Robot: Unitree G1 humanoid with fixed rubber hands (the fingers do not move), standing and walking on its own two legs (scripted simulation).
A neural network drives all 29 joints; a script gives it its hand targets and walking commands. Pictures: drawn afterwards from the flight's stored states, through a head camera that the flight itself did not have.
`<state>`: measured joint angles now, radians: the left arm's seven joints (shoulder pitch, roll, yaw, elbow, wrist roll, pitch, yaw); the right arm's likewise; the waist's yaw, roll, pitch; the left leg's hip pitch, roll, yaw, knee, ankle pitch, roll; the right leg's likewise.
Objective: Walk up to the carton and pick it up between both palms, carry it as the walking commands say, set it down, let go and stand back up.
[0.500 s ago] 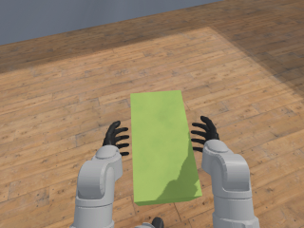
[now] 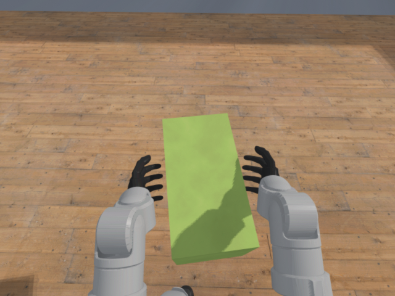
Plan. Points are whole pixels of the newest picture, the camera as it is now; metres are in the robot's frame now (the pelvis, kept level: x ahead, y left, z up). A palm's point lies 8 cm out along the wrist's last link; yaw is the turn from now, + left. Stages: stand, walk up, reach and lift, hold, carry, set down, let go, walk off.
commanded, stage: carry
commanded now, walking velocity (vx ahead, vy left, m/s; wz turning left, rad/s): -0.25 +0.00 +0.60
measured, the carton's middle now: (202, 188) +0.36 +0.03 -0.01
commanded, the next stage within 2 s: none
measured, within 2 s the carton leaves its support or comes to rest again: neither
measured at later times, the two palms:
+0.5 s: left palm out of the picture +0.04 +0.26 +0.08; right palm out of the picture +0.12 +0.03 +0.09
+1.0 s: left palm out of the picture -0.23 +0.26 +0.09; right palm out of the picture -0.11 +0.06 +0.10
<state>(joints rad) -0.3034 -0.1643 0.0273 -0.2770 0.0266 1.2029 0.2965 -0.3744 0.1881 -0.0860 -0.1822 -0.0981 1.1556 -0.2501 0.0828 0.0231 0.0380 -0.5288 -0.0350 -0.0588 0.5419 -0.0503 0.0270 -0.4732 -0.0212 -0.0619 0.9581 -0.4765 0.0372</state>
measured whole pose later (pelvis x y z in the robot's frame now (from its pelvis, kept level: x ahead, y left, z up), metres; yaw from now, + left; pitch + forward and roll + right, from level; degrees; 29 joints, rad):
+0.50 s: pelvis -0.21 +0.05 +0.00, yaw +17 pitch +1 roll -2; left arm -0.35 -0.18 0.06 -0.22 0.09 1.22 0.30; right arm -0.38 0.19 -0.07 -0.18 -0.09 1.20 -0.26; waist 0.00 0.00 0.04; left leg -0.49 0.04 -0.01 0.64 -0.18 0.00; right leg -0.60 -0.08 -0.08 1.14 -0.48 0.07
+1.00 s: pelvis -0.43 +0.00 -0.01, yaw +35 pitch +1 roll +1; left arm -0.40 -0.20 0.08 -0.21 0.11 1.17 0.30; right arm -0.40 0.20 -0.08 -0.23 -0.07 1.19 -0.28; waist -0.07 -0.04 0.04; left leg -0.44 0.01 0.05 0.72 -0.29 0.01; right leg -0.56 -0.18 -0.12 0.91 -0.42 0.06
